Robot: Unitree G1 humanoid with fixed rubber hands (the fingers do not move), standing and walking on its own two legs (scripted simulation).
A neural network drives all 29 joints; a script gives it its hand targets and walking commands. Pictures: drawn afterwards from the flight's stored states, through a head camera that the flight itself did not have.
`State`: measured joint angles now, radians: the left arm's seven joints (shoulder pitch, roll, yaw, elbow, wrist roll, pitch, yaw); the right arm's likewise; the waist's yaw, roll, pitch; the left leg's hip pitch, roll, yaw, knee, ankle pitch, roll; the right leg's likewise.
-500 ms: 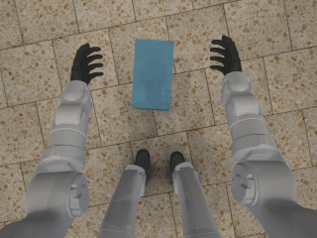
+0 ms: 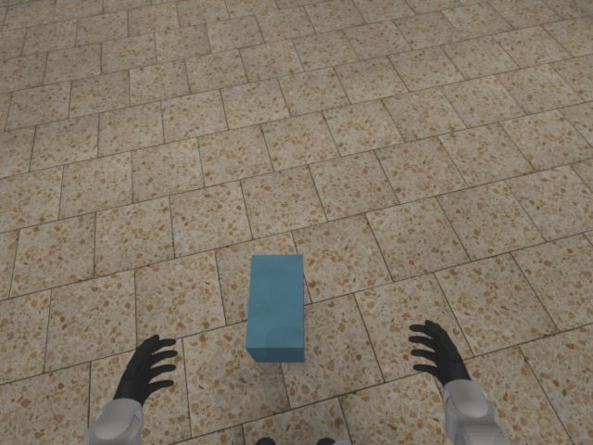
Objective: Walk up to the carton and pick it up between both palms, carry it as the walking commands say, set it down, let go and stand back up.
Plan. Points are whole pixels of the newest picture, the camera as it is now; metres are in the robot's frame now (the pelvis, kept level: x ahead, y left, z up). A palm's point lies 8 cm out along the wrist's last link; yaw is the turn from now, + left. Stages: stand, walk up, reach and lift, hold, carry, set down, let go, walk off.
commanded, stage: let go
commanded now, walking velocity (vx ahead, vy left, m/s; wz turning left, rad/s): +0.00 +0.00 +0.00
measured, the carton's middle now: (278, 309) +0.49 +0.08 -0.65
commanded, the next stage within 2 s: stand in 0.62 s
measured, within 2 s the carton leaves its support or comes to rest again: neither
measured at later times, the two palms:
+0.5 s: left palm out of the picture +0.10 +0.25 -0.07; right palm out of the picture +0.12 -0.18 -0.06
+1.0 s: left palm out of the picture +0.05 +0.31 -0.08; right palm out of the picture +0.14 -0.22 -0.06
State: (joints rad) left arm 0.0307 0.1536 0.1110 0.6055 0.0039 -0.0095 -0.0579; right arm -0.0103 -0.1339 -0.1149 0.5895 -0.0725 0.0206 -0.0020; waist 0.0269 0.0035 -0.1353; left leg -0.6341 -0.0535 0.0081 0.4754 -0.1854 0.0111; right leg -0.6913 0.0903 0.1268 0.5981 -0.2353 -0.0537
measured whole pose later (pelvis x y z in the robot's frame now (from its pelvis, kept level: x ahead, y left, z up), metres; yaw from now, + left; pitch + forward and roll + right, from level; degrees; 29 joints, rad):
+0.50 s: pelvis -0.06 +0.03 +0.01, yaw +0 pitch -11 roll +0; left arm 0.15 0.15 0.05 0.49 0.08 0.16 -0.10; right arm 0.15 -0.16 -0.06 0.53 -0.07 0.13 0.07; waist 0.03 -0.01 0.18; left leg -0.12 -0.05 0.01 0.50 -0.20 0.01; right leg -0.13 0.07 0.09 0.53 -0.26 -0.05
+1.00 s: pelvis -0.04 +0.04 +0.00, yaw +1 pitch -2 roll +0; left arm 0.33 0.25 0.09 0.55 0.04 0.04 0.02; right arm 0.15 -0.28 -0.06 0.57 -0.07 0.07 0.01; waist 0.03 0.00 0.03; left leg -0.33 -0.06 0.01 0.60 -0.24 0.06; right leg -0.15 0.06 0.08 0.60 -0.41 -0.02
